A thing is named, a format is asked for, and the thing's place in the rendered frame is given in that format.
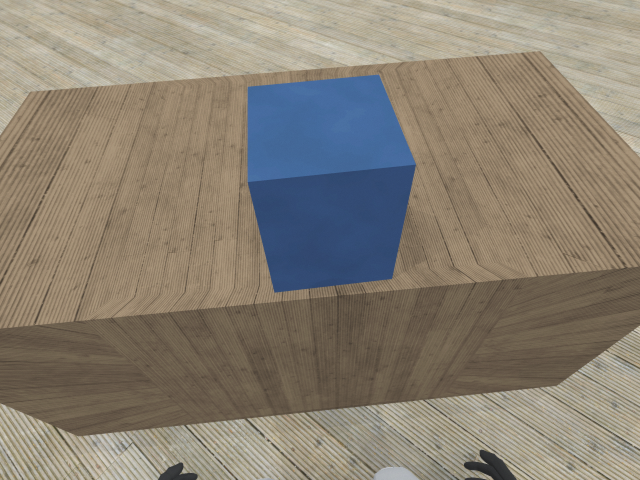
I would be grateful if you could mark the carton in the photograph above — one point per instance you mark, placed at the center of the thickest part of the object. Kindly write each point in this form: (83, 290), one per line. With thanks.
(330, 174)

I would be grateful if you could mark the robot right hand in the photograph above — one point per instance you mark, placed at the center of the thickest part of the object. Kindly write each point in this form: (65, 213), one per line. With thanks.
(495, 467)

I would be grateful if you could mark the pedestal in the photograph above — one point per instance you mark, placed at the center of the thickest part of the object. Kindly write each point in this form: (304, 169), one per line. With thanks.
(135, 291)

